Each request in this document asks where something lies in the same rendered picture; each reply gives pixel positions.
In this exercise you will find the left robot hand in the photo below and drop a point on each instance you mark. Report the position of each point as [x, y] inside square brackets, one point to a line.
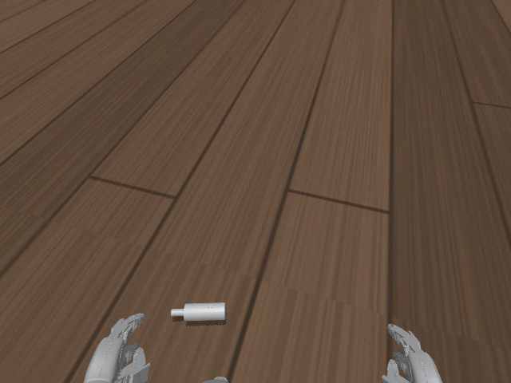
[111, 357]

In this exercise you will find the bottle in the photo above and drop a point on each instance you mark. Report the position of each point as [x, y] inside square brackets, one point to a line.
[202, 311]

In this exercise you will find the right robot hand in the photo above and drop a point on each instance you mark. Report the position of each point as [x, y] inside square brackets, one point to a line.
[419, 367]

